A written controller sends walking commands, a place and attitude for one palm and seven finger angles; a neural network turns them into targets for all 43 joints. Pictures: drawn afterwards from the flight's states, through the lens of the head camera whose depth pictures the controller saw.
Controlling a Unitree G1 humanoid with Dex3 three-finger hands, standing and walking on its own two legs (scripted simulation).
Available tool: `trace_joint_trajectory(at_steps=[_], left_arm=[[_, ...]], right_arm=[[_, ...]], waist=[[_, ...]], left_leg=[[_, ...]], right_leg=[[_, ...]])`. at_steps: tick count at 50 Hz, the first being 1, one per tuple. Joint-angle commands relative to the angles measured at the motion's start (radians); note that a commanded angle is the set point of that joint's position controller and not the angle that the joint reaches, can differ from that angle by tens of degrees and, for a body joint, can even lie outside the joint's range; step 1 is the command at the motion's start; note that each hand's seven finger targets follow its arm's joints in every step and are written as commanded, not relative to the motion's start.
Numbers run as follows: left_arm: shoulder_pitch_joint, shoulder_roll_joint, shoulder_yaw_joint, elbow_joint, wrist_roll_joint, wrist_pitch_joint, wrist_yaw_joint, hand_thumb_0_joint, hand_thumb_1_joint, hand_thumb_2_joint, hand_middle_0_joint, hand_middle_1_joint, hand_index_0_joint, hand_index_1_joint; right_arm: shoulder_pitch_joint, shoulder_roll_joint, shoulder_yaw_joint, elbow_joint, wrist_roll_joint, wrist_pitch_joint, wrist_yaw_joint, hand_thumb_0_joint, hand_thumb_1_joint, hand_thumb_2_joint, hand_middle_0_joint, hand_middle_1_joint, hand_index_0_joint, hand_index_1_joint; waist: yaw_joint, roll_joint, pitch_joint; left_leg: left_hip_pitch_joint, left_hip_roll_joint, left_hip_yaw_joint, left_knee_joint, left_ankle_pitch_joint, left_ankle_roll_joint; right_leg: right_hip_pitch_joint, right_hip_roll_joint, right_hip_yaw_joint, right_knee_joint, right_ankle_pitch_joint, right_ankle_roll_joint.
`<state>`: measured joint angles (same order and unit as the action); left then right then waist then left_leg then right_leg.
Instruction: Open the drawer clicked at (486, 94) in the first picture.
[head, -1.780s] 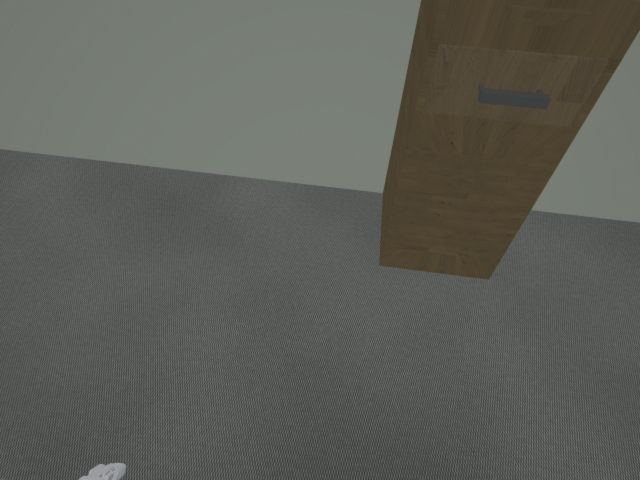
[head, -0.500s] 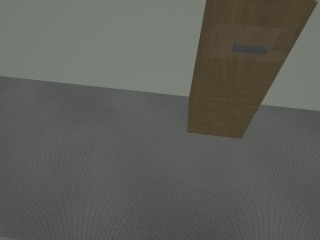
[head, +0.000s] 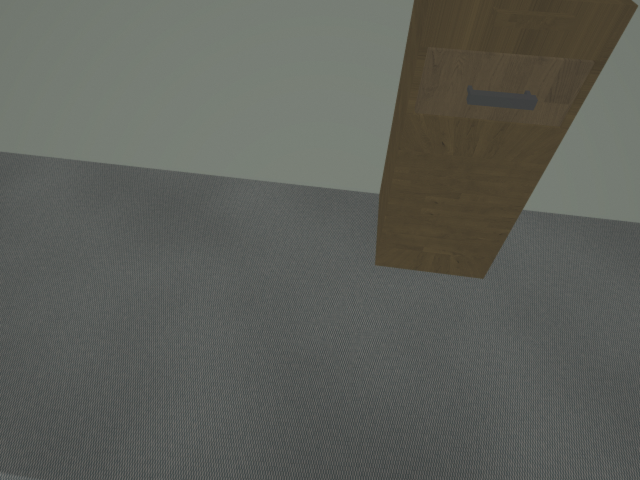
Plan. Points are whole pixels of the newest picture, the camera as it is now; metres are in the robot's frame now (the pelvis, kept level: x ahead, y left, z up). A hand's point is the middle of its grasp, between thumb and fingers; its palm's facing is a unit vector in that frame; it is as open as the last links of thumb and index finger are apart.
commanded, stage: walk to a spot facing it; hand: left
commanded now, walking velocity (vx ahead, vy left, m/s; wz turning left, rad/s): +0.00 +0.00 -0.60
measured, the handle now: (499, 95) +1.00 -0.39 +0.00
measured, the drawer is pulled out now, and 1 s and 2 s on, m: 0.00 0.00 0.00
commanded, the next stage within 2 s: none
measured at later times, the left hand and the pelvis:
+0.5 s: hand out of the picture +0.04 +0.17 -0.17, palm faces -0.16 -0.96 -0.23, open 7.4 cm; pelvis -0.03 -0.02 -0.01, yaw -13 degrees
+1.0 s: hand out of the picture +0.14 +0.20 -0.17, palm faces -0.46 -0.86 -0.23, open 7.4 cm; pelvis -0.05 +0.05 -0.01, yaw -32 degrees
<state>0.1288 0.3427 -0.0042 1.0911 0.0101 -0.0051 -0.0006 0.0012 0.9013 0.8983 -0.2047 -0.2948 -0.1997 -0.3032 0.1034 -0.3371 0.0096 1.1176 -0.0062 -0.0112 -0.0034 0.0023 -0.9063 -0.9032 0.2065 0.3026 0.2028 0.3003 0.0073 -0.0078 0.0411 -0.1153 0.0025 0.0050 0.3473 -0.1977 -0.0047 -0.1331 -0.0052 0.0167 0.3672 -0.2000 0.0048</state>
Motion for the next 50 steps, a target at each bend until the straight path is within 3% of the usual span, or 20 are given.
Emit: trace_joint_trajectory(at_steps=[1,3,9,12,14,15,16,17,19,22,30,34,35,36,37,38,39,41,46,50], left_arm=[[-0.026,0.161,0.037,-0.073,0.002,-0.005,0.014,0.0,0.9,0.9,-0.2,-0.3,-0.2,-0.3],[0.014,0.096,0.029,-0.082,0.002,0.019,0.017,0.0,0.9,0.9,-0.2,-0.3,-0.2,-0.3],[0.057,0.078,0.054,-0.165,0.009,0.045,0.003,0.0,0.9,0.9,-0.2,-0.3,-0.2,-0.3],[0.104,0.037,0.067,-0.194,0.01,0.054,-0.006,0.0,0.9,0.9,-0.2,-0.3,-0.2,-0.3],[0.186,0.031,0.08,-0.189,0.011,0.048,-0.01,0.0,0.9,0.9,-0.2,-0.3,-0.2,-0.3],[0.238,0.073,0.092,-0.184,0.02,0.033,-0.008,0.0,0.9,0.9,-0.2,-0.3,-0.2,-0.3],[0.241,0.179,0.109,-0.196,0.029,0.018,0.009,0.0,0.9,0.9,-0.2,-0.3,-0.2,-0.3],[0.247,0.161,0.111,-0.207,0.011,0.021,0.02,0.0,0.9,0.9,-0.2,-0.3,-0.2,-0.3],[0.125,0.107,0.102,-0.237,0.011,0.025,0.019,0.0,0.9,0.9,-0.2,-0.3,-0.2,-0.3],[0.107,0.078,0.101,-0.248,0.012,0.019,0.02,0.0,0.9,0.9,-0.2,-0.3,-0.2,-0.3],[0.165,0.085,0.122,-0.23,0.017,0.031,0.015,0.0,0.9,0.9,-0.2,-0.3,-0.2,-0.3],[0.084,0.093,0.124,-0.251,0.015,0.045,0.012,0.0,0.9,0.9,-0.2,-0.3,-0.2,-0.3],[0.061,0.071,0.119,-0.266,0.01,0.048,0.01,0.0,0.9,0.9,-0.2,-0.3,-0.2,-0.3],[0.057,0.013,0.11,-0.284,0.003,0.051,0.003,0.0,0.9,0.9,-0.2,-0.3,-0.2,-0.3],[0.051,-0.013,0.109,-0.308,0.008,0.05,-0.007,0.0,0.9,0.9,-0.2,-0.3,-0.2,-0.3],[0.037,0.034,0.125,-0.293,0.023,0.057,-0.008,0.0,0.9,0.9,-0.2,-0.3,-0.2,-0.3],[0.048,0.045,0.137,-0.274,0.027,0.058,-0.018,0.0,0.9,0.9,-0.2,-0.3,-0.2,-0.3],[0.102,0.015,0.128,-0.255,0.023,0.063,-0.033,0.0,0.9,0.9,-0.2,-0.3,-0.2,-0.3],[-0.016,-0.017,0.105,-0.296,0.013,0.064,-0.038,0.0,0.9,0.9,-0.2,-0.3,-0.2,-0.3],[-0.049,-0.032,0.096,-0.307,0.012,0.062,-0.042,0.0,0.9,0.9,-0.2,-0.3,-0.2,-0.3]], right_arm=[[-0.006,-0.16,-0.043,-0.067,-0.003,-0.016,-0.015,0.0,-0.9,-0.9,0.2,0.3,0.2,0.3],[0.038,-0.09,-0.035,-0.075,-0.004,0.0,-0.02,0.0,-0.9,-0.9,0.2,0.3,0.2,0.3],[0.047,-0.121,-0.08,-0.163,-0.008,0.02,-0.03,0.0,-0.9,-0.9,0.2,0.3,0.2,0.3],[0.01,-0.125,-0.094,-0.204,-0.01,0.015,-0.027,0.0,-0.9,-0.9,0.2,0.3,0.2,0.3],[-0.035,-0.115,-0.1,-0.231,-0.013,0.018,-0.026,0.0,-0.9,-0.9,0.2,0.3,0.2,0.3],[-0.032,-0.086,-0.099,-0.244,-0.01,0.028,-0.023,0.0,-0.9,-0.9,0.2,0.3,0.2,0.3],[-0.002,0.002,-0.084,-0.278,-0.003,0.032,-0.017,0.0,-0.9,-0.9,0.2,0.3,0.2,0.3],[-0.022,-0.037,-0.087,-0.276,-0.003,0.043,-0.024,0.0,-0.9,-0.9,0.2,0.3,0.2,0.3],[-0.009,-0.03,-0.094,-0.254,-0.005,0.037,-0.018,0.0,-0.9,-0.9,0.2,0.3,0.2,0.3],[0.047,0.003,-0.089,-0.233,-0.009,0.034,-0.017,0.0,-0.9,-0.9,0.2,0.3,0.2,0.3],[0.015,0.024,-0.085,-0.263,0.003,0.023,-0.031,0.0,-0.9,-0.9,0.2,0.3,0.2,0.3],[0.137,0.023,-0.086,-0.245,0.011,0.01,-0.04,0.0,-0.9,-0.9,0.2,0.3,0.2,0.3],[0.186,-0.001,-0.089,-0.236,0.01,0.002,-0.045,0.0,-0.9,-0.9,0.2,0.3,0.2,0.3],[0.194,-0.067,-0.102,-0.247,0.002,-0.005,-0.047,0.0,-0.9,-0.9,0.2,0.3,0.2,0.3],[0.157,-0.138,-0.112,-0.277,-0.009,0.001,-0.045,0.0,-0.9,-0.9,0.2,0.3,0.2,0.3],[0.093,-0.11,-0.105,-0.287,-0.012,0.002,-0.044,0.0,-0.9,-0.9,0.2,0.3,0.2,0.3],[0.037,-0.064,-0.092,-0.302,-0.016,0.0,-0.044,0.0,-0.9,-0.9,0.2,0.3,0.2,0.3],[-0.011,-0.033,-0.081,-0.318,-0.017,-0.009,-0.044,0.0,-0.9,-0.9,0.2,0.3,0.2,0.3],[0.144,-0.052,-0.098,-0.273,-0.018,-0.008,-0.038,0.0,-0.9,-0.9,0.2,0.3,0.2,0.3],[0.172,-0.083,-0.111,-0.255,-0.021,-0.002,-0.029,0.0,-0.9,-0.9,0.2,0.3,0.2,0.3]], waist=[[-0.01,0.013,-0.071],[-0.012,0.009,-0.06],[-0.012,0.095,-0.052],[0.015,0.191,-0.047],[0.063,0.141,-0.043],[0.083,-0.046,-0.049],[0.058,-0.374,-0.046],[0.079,-0.29,-0.058],[0.017,-0.117,-0.009],[-0.002,-0.097,-0.101],[0.04,-0.15,-0.137],[-0.02,-0.146,-0.153],[-0.047,-0.107,-0.154],[-0.055,0.099,-0.137],[-0.04,0.295,-0.069],[-0.029,0.245,-0.02],[0.009,0.163,0.002],[0.046,0.133,-0.004],[-0.035,0.147,-0.007],[-0.054,0.195,-0.019]], left_leg=[[0.027,0.128,-0.063,-0.01,0.154,0.02],[0.013,0.133,-0.034,0.024,0.155,0.009],[-0.026,0.231,-0.056,0.047,0.098,0.062],[-0.102,0.343,-0.091,0.031,0.193,0.147],[-0.187,0.318,-0.014,0.181,0.208,0.108],[-0.257,0.198,0.088,0.424,0.063,0.023],[-0.471,0.021,0.123,0.683,-0.366,-0.053],[-0.413,0.035,-0.042,0.767,-0.377,-0.037],[-0.437,0.065,-0.062,0.819,-0.239,-0.038],[-0.369,0.058,-0.025,0.727,-0.187,-0.054],[-0.31,0.017,-0.016,0.447,-0.242,-0.048],[-0.085,-0.013,0.004,0.144,-0.142,-0.023],[0.06,0.031,-0.025,0.04,-0.097,-0.005],[0.154,0.214,-0.225,-0.094,-0.171,0.049],[0.073,0.441,-0.401,-0.153,-0.115,0.123],[-0.072,0.462,-0.388,-0.152,-0.078,0.155],[-0.143,0.382,-0.279,-0.122,-0.008,0.152],[-0.122,0.293,-0.104,-0.066,0.139,0.132],[0.055,0.309,-0.024,0.005,0.37,0.158],[0.042,0.335,0.044,0.035,0.41,0.145]], right_leg=[[-0.036,-0.104,0.111,-0.018,0.196,-0.034],[-0.074,-0.096,0.118,0.032,0.227,-0.024],[-0.208,-0.019,0.088,0.253,0.143,-0.013],[-0.207,0.002,0.002,0.455,-0.223,0.005],[-0.091,-0.033,0.01,0.324,-0.159,-0.003],[-0.036,-0.097,0.141,0.115,0.079,-0.028],[-0.009,-0.34,0.547,-0.052,0.311,-0.126],[-0.101,-0.335,0.586,-0.127,0.19,-0.166],[-0.129,-0.256,0.477,-0.09,0.064,-0.202],[-0.084,-0.193,0.371,-0.046,0.13,-0.178],[-0.008,-0.16,0.454,-0.022,0.232,-0.187],[-0.138,-0.116,0.459,0.015,0.193,-0.123],[-0.267,-0.065,0.417,0.065,0.09,-0.079],[-0.447,0.057,0.284,0.228,-0.109,-0.024],[-0.547,0.116,0.094,0.499,-0.336,0.03],[-0.521,0.051,0.109,0.675,-0.305,0.052],[-0.471,0.041,0.098,0.792,-0.241,0.058],[-0.48,0.021,0.05,0.875,-0.184,0.066],[-0.484,-0.022,-0.022,0.68,-0.217,0.077],[-0.354,-0.029,-0.082,0.493,-0.218,0.062]])
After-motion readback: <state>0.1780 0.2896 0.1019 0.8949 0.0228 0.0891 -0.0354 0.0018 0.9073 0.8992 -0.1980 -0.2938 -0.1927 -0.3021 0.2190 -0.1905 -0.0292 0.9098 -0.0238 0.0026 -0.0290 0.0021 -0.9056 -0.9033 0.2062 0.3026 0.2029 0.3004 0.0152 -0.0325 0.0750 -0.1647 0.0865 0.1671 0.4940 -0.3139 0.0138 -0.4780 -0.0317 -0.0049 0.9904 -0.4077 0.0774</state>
